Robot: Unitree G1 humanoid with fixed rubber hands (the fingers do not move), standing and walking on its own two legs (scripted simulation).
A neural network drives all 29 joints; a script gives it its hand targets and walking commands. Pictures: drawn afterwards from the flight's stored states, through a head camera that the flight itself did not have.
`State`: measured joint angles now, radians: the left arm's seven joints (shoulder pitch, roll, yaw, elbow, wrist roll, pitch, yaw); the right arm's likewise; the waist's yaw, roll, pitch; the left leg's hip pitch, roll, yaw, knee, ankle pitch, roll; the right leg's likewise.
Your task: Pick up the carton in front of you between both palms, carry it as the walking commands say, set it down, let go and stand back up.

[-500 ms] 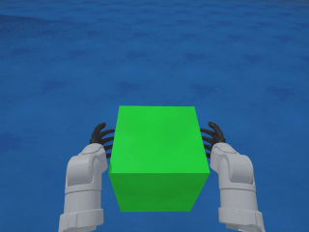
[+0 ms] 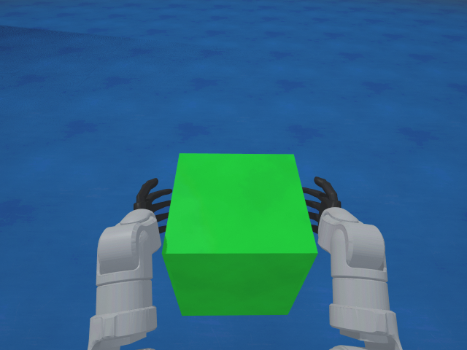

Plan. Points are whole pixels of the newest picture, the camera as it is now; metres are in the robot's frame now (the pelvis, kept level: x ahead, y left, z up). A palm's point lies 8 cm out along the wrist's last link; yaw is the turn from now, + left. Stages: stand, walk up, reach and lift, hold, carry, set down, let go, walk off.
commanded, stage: carry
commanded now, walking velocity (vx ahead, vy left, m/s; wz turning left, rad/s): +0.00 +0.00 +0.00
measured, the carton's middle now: (236, 237) +0.34 +0.00 +0.03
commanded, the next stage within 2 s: none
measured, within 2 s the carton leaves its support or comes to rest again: neither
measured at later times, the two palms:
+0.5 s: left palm (144, 225) +0.30 +0.15 +0.11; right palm (330, 222) +0.30 -0.15 +0.11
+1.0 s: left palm (148, 222) +0.31 +0.15 +0.12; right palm (332, 220) +0.31 -0.15 +0.12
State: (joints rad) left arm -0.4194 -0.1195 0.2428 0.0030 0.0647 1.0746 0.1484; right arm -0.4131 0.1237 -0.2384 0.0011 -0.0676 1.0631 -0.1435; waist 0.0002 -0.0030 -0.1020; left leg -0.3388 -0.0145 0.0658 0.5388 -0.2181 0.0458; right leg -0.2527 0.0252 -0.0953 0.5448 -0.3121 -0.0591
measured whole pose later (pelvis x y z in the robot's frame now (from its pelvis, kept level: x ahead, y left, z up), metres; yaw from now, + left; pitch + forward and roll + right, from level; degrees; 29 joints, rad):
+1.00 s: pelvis -0.01 -0.01 +0.00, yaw +0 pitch +1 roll +0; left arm -0.46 -0.12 0.27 -0.01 0.07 1.11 0.14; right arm -0.46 0.12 -0.25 0.00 -0.07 1.10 -0.14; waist -0.01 0.00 -0.08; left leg -0.35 -0.01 0.06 0.53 -0.19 0.04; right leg -0.27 0.02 -0.11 0.56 -0.30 -0.07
